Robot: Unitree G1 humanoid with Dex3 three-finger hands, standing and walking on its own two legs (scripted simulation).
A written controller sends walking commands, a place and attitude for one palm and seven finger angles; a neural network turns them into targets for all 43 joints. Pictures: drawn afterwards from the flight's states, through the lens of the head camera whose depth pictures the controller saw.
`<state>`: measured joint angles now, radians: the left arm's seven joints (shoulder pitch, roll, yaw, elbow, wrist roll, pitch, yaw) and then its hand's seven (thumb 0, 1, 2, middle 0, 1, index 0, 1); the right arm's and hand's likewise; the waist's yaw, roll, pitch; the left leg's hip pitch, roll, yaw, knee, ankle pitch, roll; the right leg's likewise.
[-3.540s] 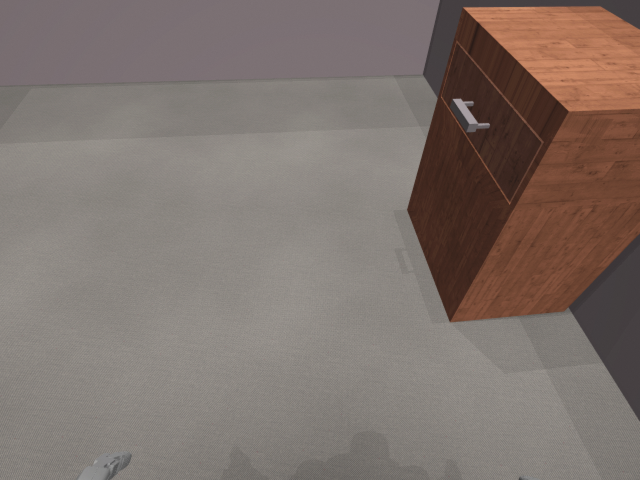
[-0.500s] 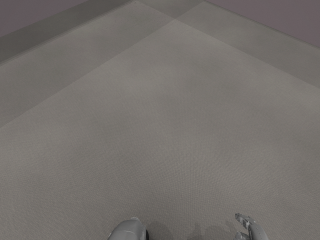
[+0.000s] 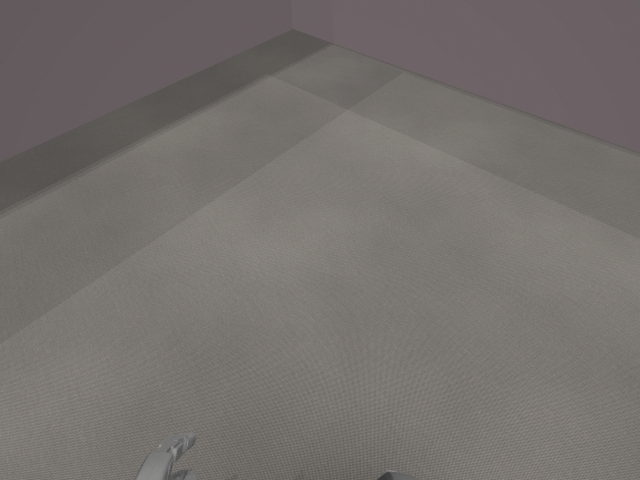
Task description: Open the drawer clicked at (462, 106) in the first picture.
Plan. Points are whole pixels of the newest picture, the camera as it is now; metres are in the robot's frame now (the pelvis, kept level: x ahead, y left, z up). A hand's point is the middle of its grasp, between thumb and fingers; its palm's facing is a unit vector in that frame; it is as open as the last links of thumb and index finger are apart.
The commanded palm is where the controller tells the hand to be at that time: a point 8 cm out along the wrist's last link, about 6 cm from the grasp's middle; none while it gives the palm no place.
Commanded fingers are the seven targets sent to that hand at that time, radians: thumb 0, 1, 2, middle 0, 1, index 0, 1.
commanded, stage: walk around to get in front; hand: left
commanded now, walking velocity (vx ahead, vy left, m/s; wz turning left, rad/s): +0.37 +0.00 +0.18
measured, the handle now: out of the picture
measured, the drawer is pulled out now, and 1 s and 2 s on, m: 0.00 0.00 0.00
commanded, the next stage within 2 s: walk to a spot facing it in 0.88 s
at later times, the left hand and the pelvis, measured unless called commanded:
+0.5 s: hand out of the picture +0.10 +0.21 -0.17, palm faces +0.19 -0.98 -0.10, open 7.4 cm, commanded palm none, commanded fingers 0.00 0.90 0.90 -0.20 -0.30 -0.20 -0.30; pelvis +0.21 +0.07 +0.00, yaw +4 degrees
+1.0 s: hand (215, 264) +0.53 +0.23 -0.15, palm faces -0.07 -0.98 -0.19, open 7.4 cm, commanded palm none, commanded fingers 0.00 0.90 0.90 -0.20 -0.30 -0.20 -0.30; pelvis +0.42 +0.05 +0.01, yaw -3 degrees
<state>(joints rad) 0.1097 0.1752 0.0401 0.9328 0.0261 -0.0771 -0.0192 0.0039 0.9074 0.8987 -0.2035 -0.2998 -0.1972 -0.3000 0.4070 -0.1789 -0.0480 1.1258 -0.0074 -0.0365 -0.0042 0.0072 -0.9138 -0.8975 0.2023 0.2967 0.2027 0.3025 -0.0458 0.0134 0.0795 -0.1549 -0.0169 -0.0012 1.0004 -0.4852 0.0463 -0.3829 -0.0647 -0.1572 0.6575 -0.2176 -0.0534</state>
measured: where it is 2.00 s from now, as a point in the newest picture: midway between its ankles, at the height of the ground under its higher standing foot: (307, 380)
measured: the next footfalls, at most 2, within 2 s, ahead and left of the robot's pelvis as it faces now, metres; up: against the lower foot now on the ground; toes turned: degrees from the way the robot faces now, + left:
left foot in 0.42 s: +0.31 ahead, +0.16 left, +0.00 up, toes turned +14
right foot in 1.02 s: +0.58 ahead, -0.07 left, +0.00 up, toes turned -11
